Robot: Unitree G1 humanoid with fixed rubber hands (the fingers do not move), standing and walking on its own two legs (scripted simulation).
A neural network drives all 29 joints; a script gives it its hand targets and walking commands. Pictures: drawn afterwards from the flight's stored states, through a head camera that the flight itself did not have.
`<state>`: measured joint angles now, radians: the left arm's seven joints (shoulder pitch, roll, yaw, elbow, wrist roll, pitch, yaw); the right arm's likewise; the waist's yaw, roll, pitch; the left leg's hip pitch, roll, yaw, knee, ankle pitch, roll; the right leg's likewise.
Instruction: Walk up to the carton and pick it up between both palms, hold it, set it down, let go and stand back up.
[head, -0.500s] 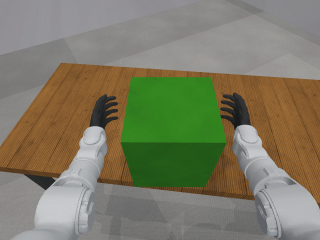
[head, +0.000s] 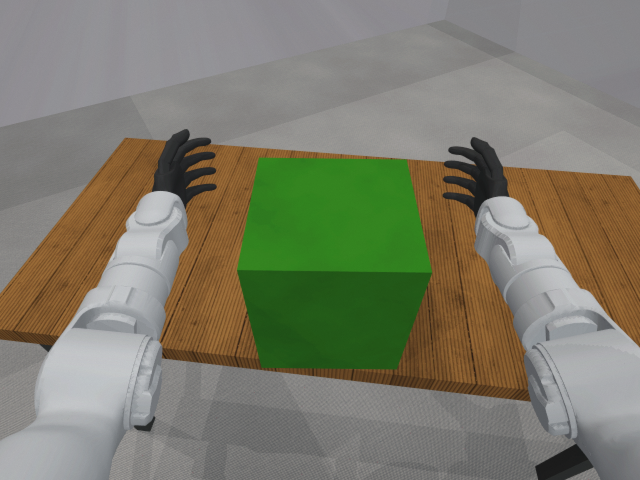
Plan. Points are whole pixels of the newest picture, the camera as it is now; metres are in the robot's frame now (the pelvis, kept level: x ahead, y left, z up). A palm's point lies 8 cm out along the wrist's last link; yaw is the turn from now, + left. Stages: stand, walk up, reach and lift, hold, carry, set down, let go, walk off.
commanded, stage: set down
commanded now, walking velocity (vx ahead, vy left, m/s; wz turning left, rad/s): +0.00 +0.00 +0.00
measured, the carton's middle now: (330, 268) +0.42 +0.02 +0.01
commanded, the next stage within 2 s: none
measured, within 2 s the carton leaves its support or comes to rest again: neither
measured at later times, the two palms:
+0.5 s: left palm (142, 164) +0.41 +0.24 +0.20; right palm (516, 170) +0.43 -0.19 +0.19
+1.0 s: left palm (148, 264) +0.34 +0.24 +0.11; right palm (507, 266) +0.35 -0.19 +0.11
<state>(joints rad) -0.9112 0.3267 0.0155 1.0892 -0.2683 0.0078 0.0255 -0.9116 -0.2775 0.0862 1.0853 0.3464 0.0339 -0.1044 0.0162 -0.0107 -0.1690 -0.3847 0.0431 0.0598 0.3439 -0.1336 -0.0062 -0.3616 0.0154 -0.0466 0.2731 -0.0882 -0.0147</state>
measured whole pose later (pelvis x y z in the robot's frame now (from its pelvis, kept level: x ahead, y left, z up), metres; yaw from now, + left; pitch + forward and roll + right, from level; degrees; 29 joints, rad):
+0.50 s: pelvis +0.01 +0.00 +0.00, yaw +2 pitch +3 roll -1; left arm -0.86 0.38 0.08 0.71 -0.21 0.44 -0.01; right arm -0.89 -0.35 0.03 0.85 0.38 0.35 -0.11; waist -0.02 -0.02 -0.10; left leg -0.21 0.03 0.03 0.30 -0.14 0.00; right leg -0.16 0.01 -0.08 0.19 -0.08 -0.01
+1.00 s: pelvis +0.00 +0.00 +0.00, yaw +1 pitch +0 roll -1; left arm -0.38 0.28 0.11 0.31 -0.17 0.37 -0.01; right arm -0.38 -0.23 -0.05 0.39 0.26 0.24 -0.10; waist 0.01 -0.02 -0.03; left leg -0.16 0.03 0.05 0.29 -0.14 0.00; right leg -0.13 0.01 -0.06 0.22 -0.09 -0.01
